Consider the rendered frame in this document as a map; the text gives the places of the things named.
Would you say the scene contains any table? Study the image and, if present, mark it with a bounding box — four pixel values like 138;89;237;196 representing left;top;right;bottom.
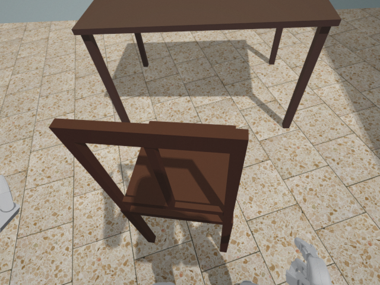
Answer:
71;0;341;128

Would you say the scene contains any robot right hand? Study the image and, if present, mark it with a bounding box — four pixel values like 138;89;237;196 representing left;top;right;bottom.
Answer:
286;237;332;285

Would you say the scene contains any chair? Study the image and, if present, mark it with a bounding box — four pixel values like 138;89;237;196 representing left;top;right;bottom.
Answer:
49;118;249;252

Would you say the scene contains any robot left hand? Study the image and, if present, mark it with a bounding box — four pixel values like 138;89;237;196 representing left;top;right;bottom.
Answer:
0;175;20;233

